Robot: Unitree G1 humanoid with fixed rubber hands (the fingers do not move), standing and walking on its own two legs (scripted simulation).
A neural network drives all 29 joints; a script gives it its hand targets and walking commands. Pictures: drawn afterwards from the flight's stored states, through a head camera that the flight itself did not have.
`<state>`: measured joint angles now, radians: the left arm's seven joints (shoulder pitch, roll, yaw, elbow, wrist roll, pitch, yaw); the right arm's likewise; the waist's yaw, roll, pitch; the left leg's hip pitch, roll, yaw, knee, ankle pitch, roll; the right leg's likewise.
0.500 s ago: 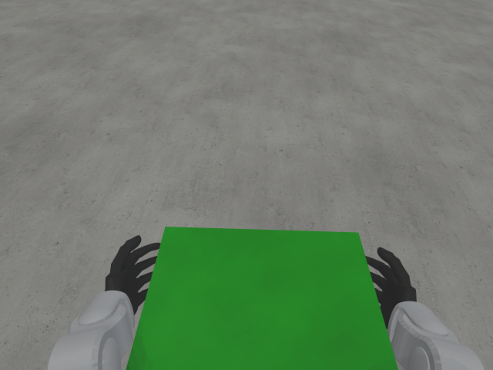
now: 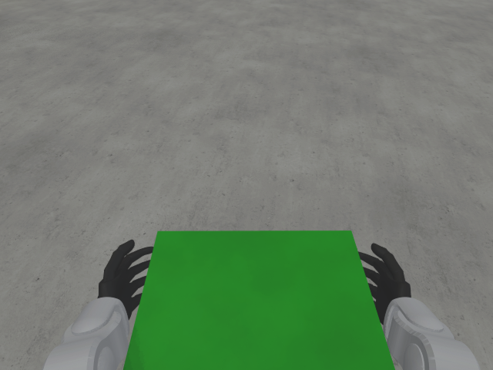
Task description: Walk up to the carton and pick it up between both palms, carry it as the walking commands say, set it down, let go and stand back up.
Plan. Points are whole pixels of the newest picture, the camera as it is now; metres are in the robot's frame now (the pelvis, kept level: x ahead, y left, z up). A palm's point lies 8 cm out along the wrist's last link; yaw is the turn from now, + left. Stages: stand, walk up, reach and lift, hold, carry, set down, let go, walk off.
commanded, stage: carry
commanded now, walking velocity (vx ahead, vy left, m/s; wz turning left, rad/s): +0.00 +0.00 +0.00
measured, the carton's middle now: (254, 333) +0.22 +0.01 +0.00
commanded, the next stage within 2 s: none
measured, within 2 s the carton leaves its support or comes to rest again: neither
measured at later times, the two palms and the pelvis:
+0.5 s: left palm (149, 242) +0.31 +0.17 +0.09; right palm (391, 260) +0.30 -0.20 +0.09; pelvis +0.07 +0.00 +0.00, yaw -3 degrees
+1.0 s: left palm (136, 256) +0.29 +0.19 +0.08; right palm (382, 277) +0.27 -0.18 +0.08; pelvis +0.05 +0.02 -0.01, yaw -3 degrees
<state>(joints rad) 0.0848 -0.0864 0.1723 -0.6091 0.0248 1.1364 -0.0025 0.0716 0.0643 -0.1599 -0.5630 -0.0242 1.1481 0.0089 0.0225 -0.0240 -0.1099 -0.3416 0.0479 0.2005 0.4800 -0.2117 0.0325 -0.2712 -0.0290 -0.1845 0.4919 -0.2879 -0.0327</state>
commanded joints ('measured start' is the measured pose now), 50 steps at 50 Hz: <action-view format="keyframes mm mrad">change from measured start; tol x8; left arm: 1 -414 -609 -794 -118 -264 42 -55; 8 -392 -620 -726 -22 -241 68 -43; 50 -425 -661 -759 -65 -267 32 -54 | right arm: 1 -390 595 720 -130 201 12 32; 50 -455 645 721 -115 233 11 40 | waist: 1 -8 101 -224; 14 -9 -27 -238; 50 -8 32 -244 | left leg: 1 198 193 -133 -54 481 -13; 15 120 91 -57 75 409 -55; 24 192 100 -74 99 593 -31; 30 145 74 -61 70 470 -39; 36 255 127 -106 100 741 -9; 42 126 90 -96 91 406 -26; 47 193 127 -135 82 590 3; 50 178 127 -149 68 545 11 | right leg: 1 62 -145 119 -81 304 46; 6 171 -170 130 -17 704 36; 14 207 -159 134 33 880 13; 23 151 -119 122 32 736 19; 30 189 -133 132 47 842 12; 36 79 -95 97 4 533 37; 42 185 -159 135 33 792 12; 50 98 -134 117 26 456 27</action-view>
